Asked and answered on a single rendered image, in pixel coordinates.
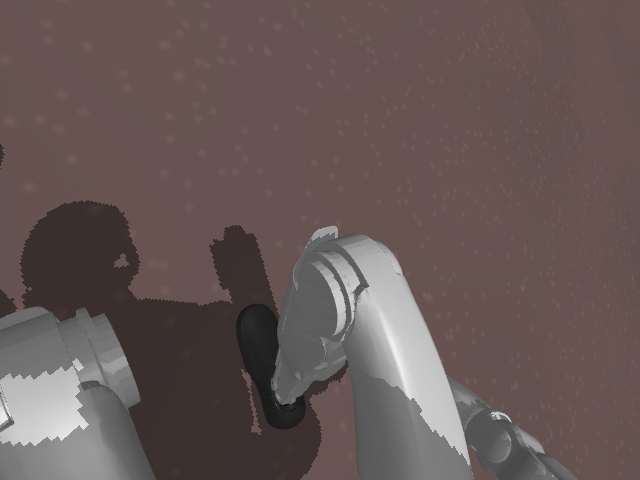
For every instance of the right robot arm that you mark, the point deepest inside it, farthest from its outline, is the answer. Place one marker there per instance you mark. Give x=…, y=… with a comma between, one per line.
x=509, y=453

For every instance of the right robot hand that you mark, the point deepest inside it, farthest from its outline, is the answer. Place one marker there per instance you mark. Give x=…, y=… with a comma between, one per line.
x=467, y=402

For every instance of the right robot foot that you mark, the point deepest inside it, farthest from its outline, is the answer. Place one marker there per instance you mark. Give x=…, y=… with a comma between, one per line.
x=256, y=330

